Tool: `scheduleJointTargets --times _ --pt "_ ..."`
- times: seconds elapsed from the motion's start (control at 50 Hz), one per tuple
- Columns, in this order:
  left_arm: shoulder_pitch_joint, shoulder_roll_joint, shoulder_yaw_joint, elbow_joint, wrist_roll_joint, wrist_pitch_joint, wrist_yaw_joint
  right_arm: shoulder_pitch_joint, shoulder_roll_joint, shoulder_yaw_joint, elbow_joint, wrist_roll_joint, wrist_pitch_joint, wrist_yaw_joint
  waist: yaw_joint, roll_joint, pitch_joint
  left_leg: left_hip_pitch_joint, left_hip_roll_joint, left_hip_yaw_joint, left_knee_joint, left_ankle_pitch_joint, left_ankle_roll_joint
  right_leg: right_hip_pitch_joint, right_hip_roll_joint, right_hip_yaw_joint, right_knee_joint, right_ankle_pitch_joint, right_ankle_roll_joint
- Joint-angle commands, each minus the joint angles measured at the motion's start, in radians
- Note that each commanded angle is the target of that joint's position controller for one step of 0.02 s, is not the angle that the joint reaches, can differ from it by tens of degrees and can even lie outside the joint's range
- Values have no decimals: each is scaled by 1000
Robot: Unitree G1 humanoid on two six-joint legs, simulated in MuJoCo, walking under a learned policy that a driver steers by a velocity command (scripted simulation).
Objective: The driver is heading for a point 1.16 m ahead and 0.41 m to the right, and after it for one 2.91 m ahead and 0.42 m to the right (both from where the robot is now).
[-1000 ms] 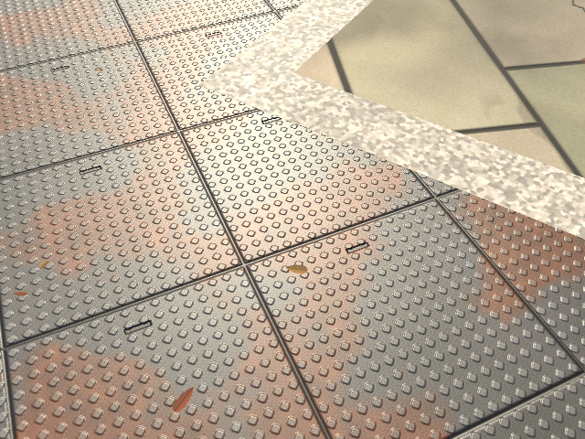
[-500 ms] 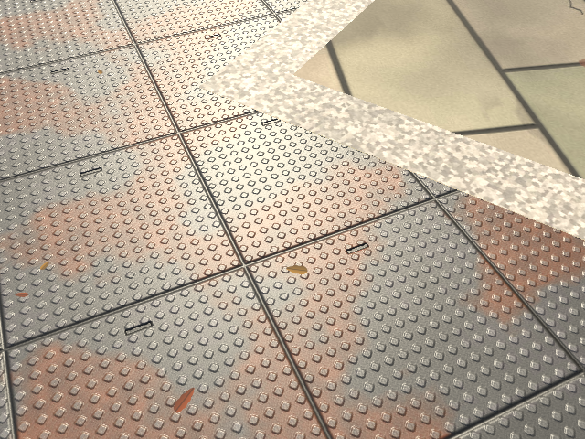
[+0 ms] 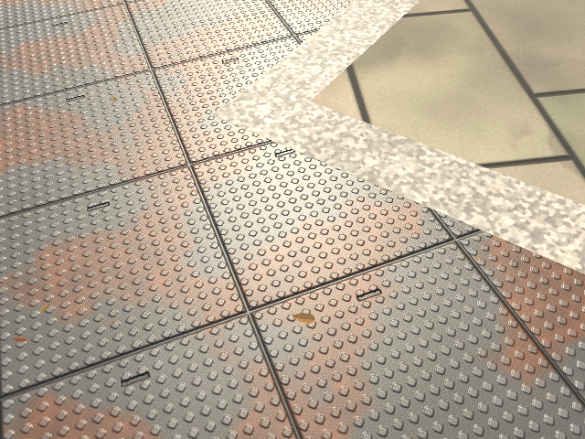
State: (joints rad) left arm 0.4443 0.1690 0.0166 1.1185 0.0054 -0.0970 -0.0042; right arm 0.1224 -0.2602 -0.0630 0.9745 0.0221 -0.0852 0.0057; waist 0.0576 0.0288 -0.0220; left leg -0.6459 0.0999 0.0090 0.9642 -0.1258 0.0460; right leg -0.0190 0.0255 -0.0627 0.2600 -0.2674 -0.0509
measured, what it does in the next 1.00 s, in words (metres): walks ahead, turning right: left foot, then right foot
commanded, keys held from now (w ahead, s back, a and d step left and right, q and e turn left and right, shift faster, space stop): w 0.30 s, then w+e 0.70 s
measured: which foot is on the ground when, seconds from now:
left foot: up 0.00-0.22, down 0.24-0.80, up 0.82-1.00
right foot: down 0.00-0.26, up 0.28-0.78, down 0.80-1.00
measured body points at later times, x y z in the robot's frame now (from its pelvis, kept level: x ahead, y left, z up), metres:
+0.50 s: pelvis +0.29 +0.06 +0.00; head +0.31 +0.06 +0.45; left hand +0.41 +0.32 -0.13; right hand +0.30 -0.20 -0.14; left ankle +0.30 +0.14 -0.75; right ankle +0.36 -0.12 -0.66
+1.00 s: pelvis +0.58 -0.05 +0.00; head +0.61 -0.06 +0.44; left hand +0.74 +0.19 -0.12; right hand +0.64 -0.35 -0.12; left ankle +0.66 +0.12 -0.67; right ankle +0.58 -0.11 -0.75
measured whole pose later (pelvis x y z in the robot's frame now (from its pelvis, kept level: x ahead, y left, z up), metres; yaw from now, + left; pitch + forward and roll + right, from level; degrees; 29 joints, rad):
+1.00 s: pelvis +0.58 -0.05 +0.00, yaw -20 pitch +2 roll +0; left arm 0.28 0.25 0.08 0.82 -0.01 -0.07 -0.02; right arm 0.11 -0.28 -0.06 0.85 0.00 -0.12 0.00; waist 0.02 0.02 0.04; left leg -0.59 0.10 -0.06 1.08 -0.31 -0.01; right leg -0.26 0.11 0.02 0.39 -0.16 -0.11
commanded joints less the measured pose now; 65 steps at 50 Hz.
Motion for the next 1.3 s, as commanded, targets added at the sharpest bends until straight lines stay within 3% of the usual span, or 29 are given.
scheduleJointTargets --times 0.02,0.14,0.18,0.22,0.24,0.26,0.28,0.32,0.34,0.36,0.42,0.48,0.58,0.68,0.74,0.78,0.8,0.82,0.84,0.86,0.9,0.92,0.98,1.08,1.16,1.24,1.26,1.28,1.3 --pt "14 175 27 -49 0 -3 21 -155 -2 9 -90 -1 -6 9 -3 -94 136 -90 -8 18 -210 120 -22 -43 -224 143 -154 321 -117" --pt "77 183 43 -33 -19 8 27 -300 -21 19 -154 10 -14 40 6 -107 176 -31 -41 31 -412 159 17 68 -274 97 -140 383 -113" --pt "51 203 54 -43 -17 16 28 -258 -56 5 -156 9 -21 47 -39 -128 126 61 -72 45 -436 101 49 132 -290 81 -51 619 -95" --pt "17 217 60 -56 -11 32 29 -35 -124 -33 -97 9 -20 40 -160 -165 -25 359 -142 90 -430 62 92 126 -261 43 211 950 -63" --pt "-2 204 53 -74 -4 34 26 147 -171 -56 -46 8 -15 31 -238 -156 -133 651 -83 21 -404 66 131 -44 -222 27 448 850 -32" --pt "98 94 24 -94 -2 20 13 307 -261 -78 -17 -22 -8 21 -205 61 -312 1054 192 -426 -440 -125 279 -441 -69 7 860 394 30" --pt "99 57 9 -82 -19 -12 3 312 -219 -59 -6 -18 -3 22 -190 194 -413 1110 308 -797 -656 -232 339 -593 42 147 1100 -268 37" --pt "-82 170 41 -142 -65 -45 4 119 -109 -26 -39 -7 -15 23 -153 80 -133 812 237 -506 -701 -182 238 -710 -81 167 1165 -167 -7" --pt "-118 170 48 -148 -59 -41 15 46 -75 -15 -46 -18 -26 28 -110 -6 -58 639 205 -382 -736 -90 208 -660 -130 151 1091 -84 -11" --pt "-107 166 60 -143 -45 -23 24 9 -37 -4 -43 -28 -37 32 -69 3 -27 529 166 -285 -766 -37 178 -589 -166 157 1027 -38 -17" --pt "-62 101 59 -140 -45 26 29 33 -40 -4 -8 -35 -44 28 -27 47 30 384 136 -143 -844 -10 171 -528 -188 166 945 -5 -17" --pt "-169 128 70 -189 -33 36 30 73 -86 -14 9 -41 -46 2 -35 24 76 408 139 -65 -879 49 174 -656 -187 189 826 135 7" --pt "-331 109 60 -249 -24 21 -1 125 -110 -13 6 -35 -40 -23 -81 3 91 486 111 86 -883 146 126 -663 -152 109 527 384 15" --pt "-483 93 43 -336 -25 24 -38 235 -136 -23 30 -19 -6 -30 -134 -13 131 720 175 139 -799 254 112 -750 -129 41 387 294 -10" --pt "-452 134 59 -372 -29 27 -59 203 -172 -36 6 -13 19 -37 -83 41 77 781 195 184 -637 665 79 -626 -59 -39 368 135 -57" --pt "-226 216 104 -334 -34 31 -59 164 -190 -39 -19 -11 35 -44 49 62 -57 718 159 222 -313 874 40 -305 30 -76 317 129 -114" --pt "-59 304 143 -300 -33 38 -40 167 -178 -32 -40 -18 30 -45 119 -13 -155 495 119 225 -22 645 -5 5 -39 87 280 140 -170" --pt "-35 410 161 -295 -37 37 -29 269 -8 18 -90 -51 -2 -21 5 -281 -254 25 -93 157 356 -319 -71 378 -311 649 217 50 -361" --pt "17 346 138 -313 -21 30 -27 176 -78 10 -116 -6 -54 -3 59 -203 -382 -119 -146 -79 489 -455 -54 477 -380 924 46 -32 -407" --pt "-20 282 121 -311 -11 23 -22 69 -125 -4 -146 30 -81 6 77 -163 -248 -219 -83 -108 482 -368 -20 411 -343 765 37 32 -339" --pt "-183 207 99 -354 -17 15 -22 42 -126 -10 -140 -1 -88 -5 -13 -15 -92 -113 0 -97 302 -234 -11 83 -260 518 25 229 -272" --pt "-230 186 90 -373 -8 13 -19 63 -136 -20 -138 -11 -72 -8 -53 -21 -68 -27 23 -103 246 -211 -20 -33 -233 457 2 302 -262" --pt "-225 220 94 -383 -15 11 -5 63 -102 -22 -161 -31 -33 -13 -87 -29 -23 35 23 -75 90 -165 -69 -184 -196 375 -40 391 -263" --pt "-150 257 107 -379 -26 22 19 -130 -58 -3 -227 -34 -30 -11 -22 -88 22 102 -56 -40 -321 173 -99 -267 -104 275 -29 300 -188" --pt "-90 247 106 -361 -32 30 18 -206 -90 -8 -270 -14 -39 2 10 -122 21 143 -87 -65 -450 214 -83 -200 -137 359 31 196 -159" --pt "-108 238 104 -379 -25 44 29 -116 -142 -29 -261 -12 -64 13 -55 -164 -8 267 -98 -64 -523 76 -33 -115 -157 456 174 227 -128" --pt "-122 209 93 -394 -21 44 27 -13 -172 -45 -237 -23 -70 8 -106 -155 -74 432 -73 -73 -530 76 0 -149 -106 428 289 278 -98" --pt "-128 156 71 -419 -7 40 23 148 -229 -60 -222 -38 -72 1 -173 -60 -213 693 91 -226 -506 30 62 -278 -40 343 563 162 -58" --pt "29 96 53 -447 -38 29 20 244 -306 -80 -187 -47 -56 3 -103 304 -339 1023 321 -703 -597 -158 234 -643 90 225 892 -308 10"
Velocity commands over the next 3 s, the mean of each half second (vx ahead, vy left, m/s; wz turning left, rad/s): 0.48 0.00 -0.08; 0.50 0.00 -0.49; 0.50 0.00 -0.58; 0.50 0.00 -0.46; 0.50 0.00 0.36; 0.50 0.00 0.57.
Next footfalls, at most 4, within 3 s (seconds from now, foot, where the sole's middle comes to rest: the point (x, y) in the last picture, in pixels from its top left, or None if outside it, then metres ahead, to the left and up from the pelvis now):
0.24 left None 0.34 0.14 -0.78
0.80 right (386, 401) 0.62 -0.12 -0.78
1.28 left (347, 282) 0.96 -0.03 -0.78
1.80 right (487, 273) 1.01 -0.42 -0.78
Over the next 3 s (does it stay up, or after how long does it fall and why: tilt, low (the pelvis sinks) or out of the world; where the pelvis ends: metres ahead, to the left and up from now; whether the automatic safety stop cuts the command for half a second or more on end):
stays up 1.48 -0.71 -0.01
